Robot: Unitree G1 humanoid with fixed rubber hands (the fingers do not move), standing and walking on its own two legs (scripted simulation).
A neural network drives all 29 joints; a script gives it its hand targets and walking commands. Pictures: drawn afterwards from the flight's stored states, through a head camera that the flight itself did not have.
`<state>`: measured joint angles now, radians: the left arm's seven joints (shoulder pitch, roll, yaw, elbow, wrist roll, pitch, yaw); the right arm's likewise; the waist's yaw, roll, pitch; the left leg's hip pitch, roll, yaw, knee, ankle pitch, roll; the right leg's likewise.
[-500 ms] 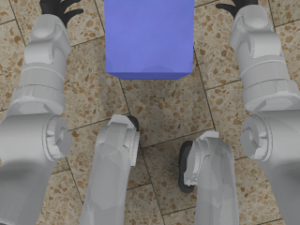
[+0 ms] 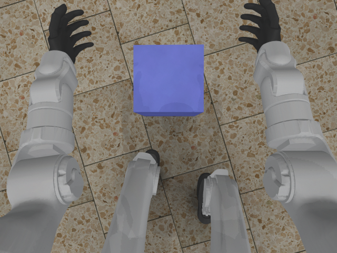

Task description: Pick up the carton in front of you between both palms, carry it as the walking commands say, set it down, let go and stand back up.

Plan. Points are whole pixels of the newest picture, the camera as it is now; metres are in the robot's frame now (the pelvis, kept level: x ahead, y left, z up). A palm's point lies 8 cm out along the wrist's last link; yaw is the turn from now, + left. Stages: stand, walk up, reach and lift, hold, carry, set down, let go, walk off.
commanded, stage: set down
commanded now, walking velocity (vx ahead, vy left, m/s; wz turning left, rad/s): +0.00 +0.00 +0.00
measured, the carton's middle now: (169, 86) +0.51 +0.10 -0.43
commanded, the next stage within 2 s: let go in 0.18 s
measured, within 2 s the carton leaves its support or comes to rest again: neither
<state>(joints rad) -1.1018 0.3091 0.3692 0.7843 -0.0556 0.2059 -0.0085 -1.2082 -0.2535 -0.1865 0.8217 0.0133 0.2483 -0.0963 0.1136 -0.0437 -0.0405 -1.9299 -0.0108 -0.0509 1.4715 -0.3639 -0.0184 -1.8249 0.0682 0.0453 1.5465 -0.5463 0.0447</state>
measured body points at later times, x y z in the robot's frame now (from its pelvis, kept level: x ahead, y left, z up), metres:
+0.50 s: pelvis +0.04 +0.02 +0.13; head +0.31 +0.05 +0.49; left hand +0.42 +0.29 +0.01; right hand +0.48 -0.13 +0.01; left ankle +0.11 +0.12 -0.52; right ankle +0.06 -0.13 -0.52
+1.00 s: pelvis +0.10 +0.00 +0.21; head +0.19 +0.00 +0.65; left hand +0.27 +0.25 +0.13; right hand +0.33 -0.21 +0.12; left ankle +0.11 +0.12 -0.52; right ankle +0.06 -0.13 -0.52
